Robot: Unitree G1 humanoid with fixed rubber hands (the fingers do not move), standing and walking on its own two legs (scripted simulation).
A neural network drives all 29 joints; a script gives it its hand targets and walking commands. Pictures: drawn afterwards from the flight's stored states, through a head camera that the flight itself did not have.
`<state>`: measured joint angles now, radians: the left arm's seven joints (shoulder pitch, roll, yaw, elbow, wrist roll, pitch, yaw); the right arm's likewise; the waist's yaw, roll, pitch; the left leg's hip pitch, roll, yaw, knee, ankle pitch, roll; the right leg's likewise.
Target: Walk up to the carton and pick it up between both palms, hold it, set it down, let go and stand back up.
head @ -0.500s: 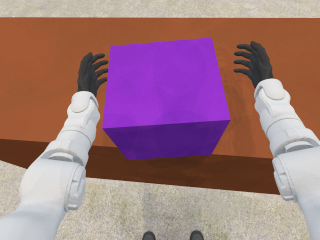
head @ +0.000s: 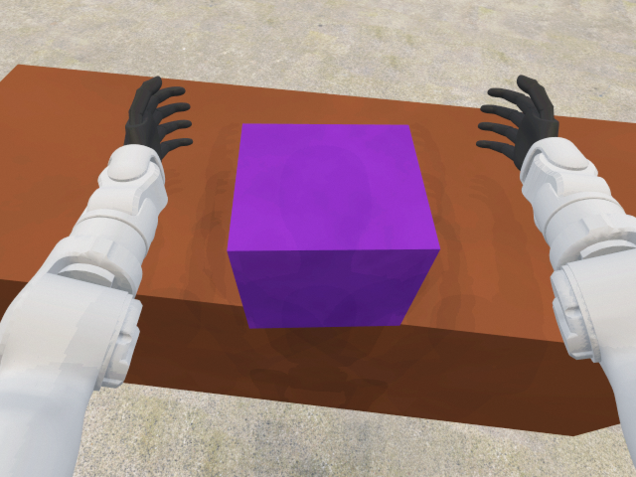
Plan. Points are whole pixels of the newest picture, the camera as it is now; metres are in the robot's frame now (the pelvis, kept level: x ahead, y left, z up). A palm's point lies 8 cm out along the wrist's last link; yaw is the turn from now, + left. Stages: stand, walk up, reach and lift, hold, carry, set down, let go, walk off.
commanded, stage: set down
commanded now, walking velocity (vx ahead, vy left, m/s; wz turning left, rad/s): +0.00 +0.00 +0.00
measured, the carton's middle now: (325, 230) +0.48 +0.02 -0.01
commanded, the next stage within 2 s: none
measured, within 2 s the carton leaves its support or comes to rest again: neither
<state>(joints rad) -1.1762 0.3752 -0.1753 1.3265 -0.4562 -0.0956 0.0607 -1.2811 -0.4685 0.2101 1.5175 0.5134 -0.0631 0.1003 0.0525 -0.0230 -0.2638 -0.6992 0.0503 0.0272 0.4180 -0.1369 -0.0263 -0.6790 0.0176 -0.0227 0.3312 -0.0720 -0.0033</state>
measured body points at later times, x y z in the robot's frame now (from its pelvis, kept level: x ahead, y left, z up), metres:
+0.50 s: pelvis +0.00 +0.00 +0.01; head +0.06 -0.02 +0.45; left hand +0.42 +0.23 +0.08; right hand +0.46 -0.21 +0.08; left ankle +0.01 +0.13 -0.73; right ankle +0.02 -0.12 -0.73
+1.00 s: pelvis +0.01 +0.00 +0.01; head +0.05 -0.01 +0.46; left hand +0.36 +0.23 +0.02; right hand +0.39 -0.22 +0.03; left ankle +0.01 +0.13 -0.73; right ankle +0.02 -0.12 -0.73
